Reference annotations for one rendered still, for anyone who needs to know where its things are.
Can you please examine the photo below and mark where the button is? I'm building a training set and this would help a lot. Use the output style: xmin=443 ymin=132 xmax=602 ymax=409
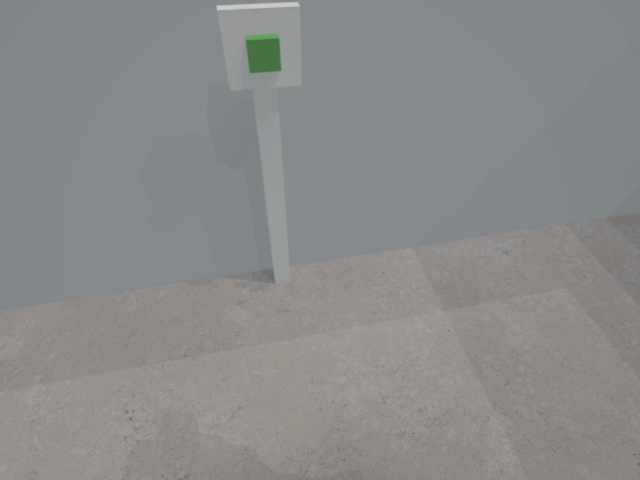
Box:
xmin=245 ymin=34 xmax=281 ymax=73

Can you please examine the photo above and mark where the panel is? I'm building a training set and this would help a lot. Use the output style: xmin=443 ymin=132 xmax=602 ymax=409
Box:
xmin=217 ymin=2 xmax=302 ymax=283

